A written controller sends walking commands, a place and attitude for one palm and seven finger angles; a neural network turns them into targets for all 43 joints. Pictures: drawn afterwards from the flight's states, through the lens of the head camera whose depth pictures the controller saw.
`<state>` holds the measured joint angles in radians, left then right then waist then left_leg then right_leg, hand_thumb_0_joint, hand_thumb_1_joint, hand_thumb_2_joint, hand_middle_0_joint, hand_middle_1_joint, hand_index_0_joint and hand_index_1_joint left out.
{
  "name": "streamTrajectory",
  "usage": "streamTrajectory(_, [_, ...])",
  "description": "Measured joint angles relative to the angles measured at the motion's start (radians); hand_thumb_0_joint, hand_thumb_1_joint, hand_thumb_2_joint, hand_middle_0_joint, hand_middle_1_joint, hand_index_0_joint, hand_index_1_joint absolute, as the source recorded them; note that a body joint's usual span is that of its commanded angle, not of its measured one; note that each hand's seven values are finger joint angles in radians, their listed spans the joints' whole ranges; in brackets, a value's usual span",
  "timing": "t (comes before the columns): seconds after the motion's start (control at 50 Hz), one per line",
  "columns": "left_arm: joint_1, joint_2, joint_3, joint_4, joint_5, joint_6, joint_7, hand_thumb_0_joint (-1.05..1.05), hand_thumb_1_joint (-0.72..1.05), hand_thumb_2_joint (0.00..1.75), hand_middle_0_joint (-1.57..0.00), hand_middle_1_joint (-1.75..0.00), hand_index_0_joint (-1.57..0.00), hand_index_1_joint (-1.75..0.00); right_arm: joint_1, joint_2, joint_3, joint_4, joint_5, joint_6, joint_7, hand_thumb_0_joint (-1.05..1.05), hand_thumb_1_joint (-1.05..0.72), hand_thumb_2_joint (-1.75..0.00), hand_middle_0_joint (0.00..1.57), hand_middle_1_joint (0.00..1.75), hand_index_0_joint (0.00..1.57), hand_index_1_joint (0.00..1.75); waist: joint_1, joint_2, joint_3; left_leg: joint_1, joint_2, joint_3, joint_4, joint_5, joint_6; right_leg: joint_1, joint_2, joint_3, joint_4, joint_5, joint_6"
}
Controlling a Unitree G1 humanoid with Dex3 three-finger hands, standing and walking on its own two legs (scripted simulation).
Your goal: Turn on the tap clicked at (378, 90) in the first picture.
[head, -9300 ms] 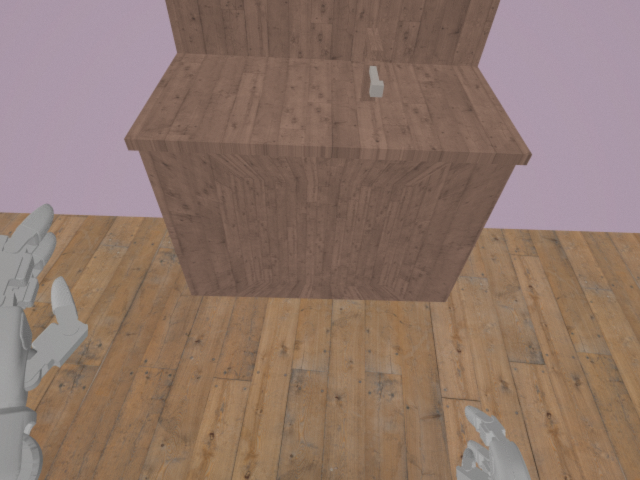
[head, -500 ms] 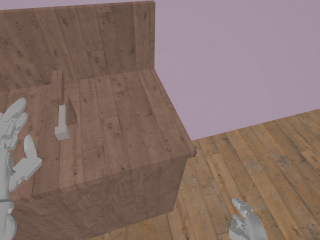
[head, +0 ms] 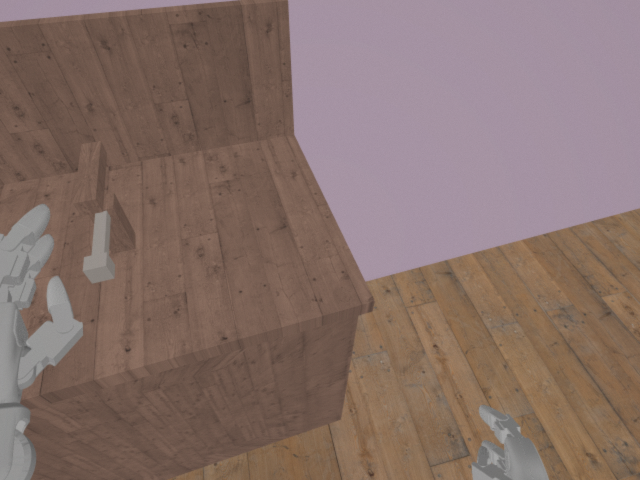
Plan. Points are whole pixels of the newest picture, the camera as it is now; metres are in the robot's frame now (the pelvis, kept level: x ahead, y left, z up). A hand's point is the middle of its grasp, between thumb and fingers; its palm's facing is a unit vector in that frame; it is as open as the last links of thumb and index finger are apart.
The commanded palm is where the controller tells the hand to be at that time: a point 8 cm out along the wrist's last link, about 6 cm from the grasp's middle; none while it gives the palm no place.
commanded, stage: come to a stop and stand still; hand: left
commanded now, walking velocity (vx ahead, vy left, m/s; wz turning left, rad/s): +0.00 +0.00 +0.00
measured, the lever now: (99, 267) +0.35 +0.33 +0.06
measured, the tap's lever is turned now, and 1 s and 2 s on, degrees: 0 0 0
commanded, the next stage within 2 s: look again from close up in 0.78 s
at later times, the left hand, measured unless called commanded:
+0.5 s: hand out of the picture +0.15 +0.32 +0.16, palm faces +0.47 -0.82 -0.31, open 7.4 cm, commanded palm +0.10 +0.34 +0.18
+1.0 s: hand out of the picture +0.14 +0.33 +0.16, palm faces +0.44 -0.83 -0.34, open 7.4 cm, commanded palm +0.09 +0.36 +0.18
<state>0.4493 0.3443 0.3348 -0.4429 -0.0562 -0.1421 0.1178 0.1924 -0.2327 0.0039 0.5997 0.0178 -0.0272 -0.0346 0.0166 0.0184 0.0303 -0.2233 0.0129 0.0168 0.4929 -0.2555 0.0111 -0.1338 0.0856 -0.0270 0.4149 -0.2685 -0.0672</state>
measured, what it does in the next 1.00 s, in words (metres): shifts its weight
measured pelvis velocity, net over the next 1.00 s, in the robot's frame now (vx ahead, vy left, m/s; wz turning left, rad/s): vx -0.07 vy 0.07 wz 0.03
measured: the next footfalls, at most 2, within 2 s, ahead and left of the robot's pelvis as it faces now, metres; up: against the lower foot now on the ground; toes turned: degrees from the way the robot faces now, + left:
none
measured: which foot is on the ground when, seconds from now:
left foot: down 0.00-1.00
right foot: down 0.00-1.00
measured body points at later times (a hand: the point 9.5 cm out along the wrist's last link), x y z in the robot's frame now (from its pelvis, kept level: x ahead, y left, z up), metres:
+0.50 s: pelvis -0.06 +0.05 +0.00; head -0.06 +0.08 +0.45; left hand +0.12 +0.36 +0.18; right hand +0.12 -0.16 -0.07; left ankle +0.00 +0.11 -0.74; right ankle -0.03 -0.07 -0.74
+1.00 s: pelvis -0.07 +0.07 +0.00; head -0.07 +0.09 +0.45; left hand +0.12 +0.37 +0.17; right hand +0.11 -0.14 -0.07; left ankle +0.00 +0.11 -0.74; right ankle -0.03 -0.07 -0.74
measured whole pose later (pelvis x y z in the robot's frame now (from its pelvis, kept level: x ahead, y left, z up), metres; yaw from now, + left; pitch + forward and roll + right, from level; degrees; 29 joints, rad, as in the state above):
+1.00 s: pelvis -0.07 +0.07 +0.00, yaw +2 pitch -3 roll -2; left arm 0.37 0.33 0.32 -0.40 0.01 -0.20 0.11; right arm 0.24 -0.19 0.02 0.59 0.00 -0.13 -0.02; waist 0.04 -0.02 0.04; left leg -0.24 -0.06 0.08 0.40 -0.13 0.09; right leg -0.18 0.01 0.03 0.41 -0.19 0.00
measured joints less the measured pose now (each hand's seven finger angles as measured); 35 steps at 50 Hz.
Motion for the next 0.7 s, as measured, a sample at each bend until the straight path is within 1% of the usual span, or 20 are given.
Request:
streamTrajectory(0.02, [0.0,-0.001,0.0,-0.002,0.001,0.002,0.001,0.01,0.89,0.9,-0.21,-0.3,-0.21,-0.3,-0.002,0.001,0.0,0.0,0.0,0.001,-0.001,0.02,-0.91,-0.9,0.2,0.3,0.2,0.3,0.002,-0.003,0.003,0.003,-0.003,0.002,-0.003,0.002,0.002,0.0,-0.003,0.001,0.002,-0.001,0.002])
streamTrajectory(0.04, [-0.048,0.028,0.011,0.008,0.032,0.006,-0.019,0.01,0.89,0.9,-0.21,-0.3,-0.21,-0.3,0.01,0.006,-0.012,-0.005,-0.005,-0.018,-0.003,0.02,-0.91,-0.9,0.2,0.3,0.2,0.3,0.019,-0.006,0.012,-0.007,0.001,0.008,0.008,0.006,0.002,0.002,-0.002,-0.002,-0.005,0.004,0.007])
streamTrajectory(0.06, [-0.122,0.071,0.033,0.051,0.047,-0.023,-0.036,0.01,0.89,0.9,-0.21,-0.3,-0.21,-0.3,0.017,0.013,-0.018,-0.001,-0.01,-0.04,-0.004,0.02,-0.91,-0.9,0.2,0.3,0.2,0.3,0.039,-0.019,0.02,-0.021,-0.002,0.009,0.013,0.037,0.007,-0.008,-0.004,-0.005,-0.007,0.012,0.006])
streamTrajectory(0.08, [-0.187,0.099,0.058,0.101,0.047,-0.052,-0.039,0.01,0.89,0.9,-0.21,-0.3,-0.21,-0.3,0.014,0.017,-0.016,0.003,-0.009,-0.053,0.002,0.02,-0.91,-0.9,0.2,0.3,0.2,0.3,0.057,-0.03,0.03,-0.022,-0.003,0.014,0.005,0.045,0.01,-0.018,-0.006,0.0,-0.003,0.018,0.005])
streamTrajectory(0.1, [-0.226,0.11,0.082,0.131,0.037,-0.063,-0.033,0.01,0.89,0.9,-0.21,-0.3,-0.22,-0.3,0.006,0.017,-0.011,0.001,-0.006,-0.063,0.012,0.02,-0.91,-0.9,0.2,0.3,0.2,0.3,0.061,-0.036,0.039,-0.018,-0.004,0.022,-0.01,0.043,0.011,-0.026,-0.007,0.007,0.001,0.023,0.008])
streamTrajectory(0.14, [-0.237,0.089,0.103,0.129,0.012,-0.062,-0.013,0.01,0.89,0.9,-0.21,-0.3,-0.21,-0.3,-0.012,0.012,-0.01,-0.018,0.001,-0.078,0.036,0.02,-0.91,-0.9,0.2,0.3,0.2,0.3,0.047,-0.036,0.051,-0.014,-0.011,0.037,-0.027,0.038,0.018,-0.049,-0.016,0.021,0.029,0.024,0.024])
streamTrajectory(0.16, [-0.216,0.071,0.097,0.104,0.006,-0.058,-0.006,0.01,0.89,0.9,-0.2,-0.3,-0.21,-0.3,-0.018,0.011,-0.012,-0.031,0.002,-0.083,0.046,0.02,-0.91,-0.9,0.2,0.3,0.2,0.3,0.035,-0.036,0.054,-0.018,-0.018,0.045,-0.025,0.039,0.024,-0.061,-0.024,0.028,0.048,0.019,0.032])
streamTrajectory(0.22, [-0.099,0.025,0.031,0.01,0.006,-0.061,-0.011,0.01,0.9,0.9,-0.2,-0.3,-0.2,-0.3,-0.025,0.014,-0.014,-0.06,0.001,-0.087,0.055,0.02,-0.91,-0.9,0.2,0.3,0.2,0.3,-0.003,-0.031,0.045,-0.031,-0.034,0.057,-0.008,0.039,0.041,-0.077,-0.04,0.037,0.074,0.005,0.036])
streamTrajectory(0.26, [-0.021,0.021,-0.01,-0.029,0.007,-0.066,-0.025,0.01,0.9,0.9,-0.2,-0.3,-0.2,-0.3,-0.017,0.022,-0.01,-0.065,-0.001,-0.082,0.045,0.01,-0.91,-0.9,0.2,0.3,0.2,0.3,-0.022,-0.03,0.032,-0.034,-0.039,0.055,-0.003,0.04,0.048,-0.075,-0.046,0.034,0.072,0.01,0.041])
streamTrajectory(0.28, [0.007,0.026,-0.022,-0.037,0.005,-0.069,-0.032,0.01,0.9,0.9,-0.2,-0.3,-0.21,-0.3,-0.01,0.028,-0.008,-0.066,-0.001,-0.08,0.037,0.01,-0.91,-0.9,0.2,0.3,0.2,0.3,-0.025,-0.031,0.025,-0.033,-0.042,0.053,-0.004,0.042,0.05,-0.072,-0.048,0.032,0.068,0.014,0.044])
streamTrajectory(0.3, [0.025,0.034,-0.027,-0.038,0.004,-0.071,-0.036,0.01,0.89,0.9,-0.2,-0.3,-0.21,-0.3,0.0,0.032,-0.005,-0.065,-0.002,-0.078,0.029,0.01,-0.91,-0.9,0.2,0.3,0.2,0.3,-0.025,-0.034,0.02,-0.031,-0.044,0.051,-0.006,0.046,0.053,-0.068,-0.051,0.03,0.063,0.018,0.047])
streamTrajectory(0.34, [0.032,0.053,-0.016,-0.024,0.002,-0.071,-0.039,0.01,0.89,0.9,-0.21,-0.3,-0.21,-0.3,0.017,0.039,0.003,-0.059,-0.004,-0.076,0.012,0.01,-0.91,-0.9,0.2,0.3,0.2,0.3,-0.016,-0.04,0.012,-0.028,-0.049,0.047,-0.014,0.056,0.058,-0.062,-0.055,0.026,0.053,0.028,0.053])
streamTrajectory(0.4, [-0.015,0.063,0.016,0.023,0.006,-0.067,-0.028,0.01,0.89,0.9,-0.21,-0.3,-0.22,-0.3,0.04,0.041,0.014,-0.043,-0.006,-0.08,0.002,0.01,-0.91,-0.9,0.2,0.3,0.2,0.3,0.011,-0.046,0.007,-0.024,-0.058,0.044,-0.028,0.075,0.067,-0.058,-0.064,0.022,0.044,0.042,0.06])
streamTrajectory(0.46, [-0.077,0.032,0.031,0.059,0.018,-0.063,-0.012,0.01,0.89,0.9,-0.21,-0.3,-0.21,-0.3,0.051,0.04,0.025,-0.026,-0.008,-0.089,0.002,0.02,-0.91,-0.9,0.2,0.3,0.2,0.3,0.037,-0.047,0.006,-0.022,-0.066,0.047,-0.039,0.088,0.072,-0.062,-0.072,0.023,0.048,0.043,0.064])
streamTrajectory(0.5, [-0.107,0.004,0.022,0.071,0.029,-0.061,-0.003,0.01,0.89,0.9,-0.21,-0.3,-0.21,-0.3,0.053,0.042,0.03,-0.018,-0.01,-0.094,0.008,0.02,-0.9,-0.9,0.2,0.3,0.2,0.3,0.044,-0.048,0.003,-0.023,-0.07,0.049,-0.045,0.092,0.073,-0.065,-0.076,0.025,0.049,0.039,0.064])
streamTrajectory(0.54, [-0.122,-0.019,0.005,0.07,0.04,-0.059,0.001,0.01,0.89,0.9,-0.2,-0.3,-0.21,-0.3,0.051,0.046,0.034,-0.013,-0.013,-0.099,0.013,0.02,-0.9,-0.9,0.2,0.3,0.2,0.3,0.045,-0.048,0.001,-0.022,-0.072,0.051,-0.05,0.098,0.073,-0.063,-0.078,0.027,0.045,0.044,0.065])
streamTrajectory(0.6, [-0.121,-0.037,-0.024,0.063,0.055,-0.061,-0.001,0.01,0.9,0.9,-0.2,-0.3,-0.2,-0.3,0.045,0.053,0.038,-0.013,-0.018,-0.103,0.019,0.02,-0.9,-0.9,0.2,0.3,0.2,0.3,0.037,-0.046,-0.001,-0.021,-0.073,0.054,-0.056,0.099,0.074,-0.06,-0.076,0.034,0.038,0.044,0.065])
streamTrajectory(0.64, [-0.11,-0.03,-0.031,0.056,0.059,-0.062,-0.005,0.01,0.89,0.9,-0.2,-0.3,-0.2,-0.3,0.039,0.058,0.039,-0.017,-0.021,-0.104,0.02,0.02,-0.9,-0.9,0.2,0.3,0.2,0.3,0.028,-0.045,-0.001,-0.02,-0.073,0.057,-0.062,0.099,0.073,-0.059,-0.076,0.038,0.031,0.046,0.064])
streamTrajectory(0.7, [-0.094,-0.008,-0.023,0.049,0.059,-0.065,-0.009,0.01,0.89,0.9,-0.2,-0.3,-0.21,-0.3,0.035,0.064,0.038,-0.025,-0.024,-0.102,0.018,0.02,-0.9,-0.9,0.2,0.3,0.2,0.3,0.019,-0.043,0.0,-0.021,-0.07,0.06,-0.068,0.102,0.071,-0.054,-0.074,0.039,0.011,0.065,0.067])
